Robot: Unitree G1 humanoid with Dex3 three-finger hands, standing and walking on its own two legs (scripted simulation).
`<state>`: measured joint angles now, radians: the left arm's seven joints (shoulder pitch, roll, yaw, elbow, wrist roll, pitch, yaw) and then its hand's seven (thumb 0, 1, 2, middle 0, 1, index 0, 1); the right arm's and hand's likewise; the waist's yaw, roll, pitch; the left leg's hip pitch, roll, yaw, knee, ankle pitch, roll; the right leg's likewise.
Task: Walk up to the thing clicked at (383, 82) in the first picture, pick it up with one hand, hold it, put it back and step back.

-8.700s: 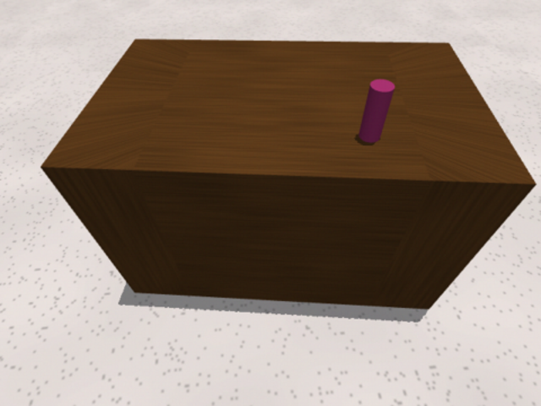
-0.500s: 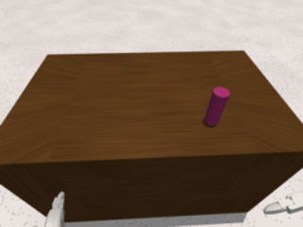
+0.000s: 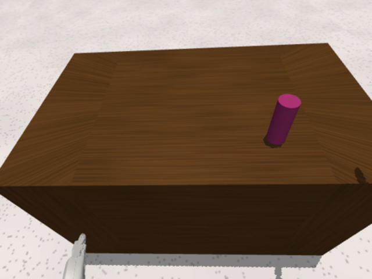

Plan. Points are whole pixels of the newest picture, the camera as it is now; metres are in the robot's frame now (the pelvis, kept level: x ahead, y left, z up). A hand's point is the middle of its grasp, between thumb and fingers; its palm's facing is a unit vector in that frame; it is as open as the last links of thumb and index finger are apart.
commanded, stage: go down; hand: right
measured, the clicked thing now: (281, 120) +0.51 -0.24 +0.01
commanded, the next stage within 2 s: none
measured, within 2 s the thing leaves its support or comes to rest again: neither
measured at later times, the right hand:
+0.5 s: hand out of the picture +0.35 -0.38 +0.11, palm faces +0.22 +0.98 +0.01, open 17.2 cm
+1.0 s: hand out of the picture +0.38 -0.40 +0.11, palm faces +0.23 +0.97 +0.02, open 17.3 cm
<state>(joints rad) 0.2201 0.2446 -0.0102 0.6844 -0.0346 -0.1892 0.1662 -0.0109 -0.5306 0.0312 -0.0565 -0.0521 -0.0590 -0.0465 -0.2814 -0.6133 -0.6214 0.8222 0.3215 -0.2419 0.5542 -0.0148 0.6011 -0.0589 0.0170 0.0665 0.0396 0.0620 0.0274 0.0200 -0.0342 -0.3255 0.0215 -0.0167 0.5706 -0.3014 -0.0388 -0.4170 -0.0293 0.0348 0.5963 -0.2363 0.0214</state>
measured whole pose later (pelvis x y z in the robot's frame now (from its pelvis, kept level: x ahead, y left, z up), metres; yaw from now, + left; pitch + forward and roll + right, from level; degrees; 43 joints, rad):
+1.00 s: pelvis +0.01 -0.01 -0.02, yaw +0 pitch +11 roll +3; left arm 0.28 0.26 -0.06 0.52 -0.01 -0.22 0.17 -0.01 -0.55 0.06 -0.06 -0.06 -0.05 -0.06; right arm -0.54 -0.85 -0.69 1.06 0.22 -0.18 0.60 -0.01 0.48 -0.05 0.06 0.05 0.06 0.04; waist 0.09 0.02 -0.11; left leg -0.55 0.00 -0.01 0.74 -0.39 -0.05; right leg -0.67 -0.04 0.05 0.82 -0.35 0.01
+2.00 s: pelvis +0.01 -0.01 -0.03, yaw +1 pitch +15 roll +4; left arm 0.30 0.27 -0.06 0.43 0.00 -0.19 0.15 -0.01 -0.55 0.06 -0.05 -0.05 -0.05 -0.05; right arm -0.72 -0.99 -0.71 1.20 0.15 -0.15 0.59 -0.01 0.45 -0.04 0.07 0.04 0.07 0.04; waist 0.12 0.02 -0.12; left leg -0.65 -0.01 0.00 0.78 -0.40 -0.05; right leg -0.78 -0.05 0.06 0.89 -0.37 0.01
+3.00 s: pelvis +0.00 -0.01 -0.07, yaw +3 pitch +21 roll +4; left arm 0.32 0.25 -0.01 0.24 0.05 -0.13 0.07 -0.01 -0.52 0.04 -0.06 -0.06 -0.07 -0.05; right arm -0.76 -0.68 -0.60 1.13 0.11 -0.32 0.35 -0.01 0.43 -0.04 0.06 0.04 0.06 0.03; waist 0.20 0.03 -0.14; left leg -0.89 -0.03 -0.01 0.99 -0.47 -0.05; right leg -1.01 -0.06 0.06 1.08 -0.44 0.02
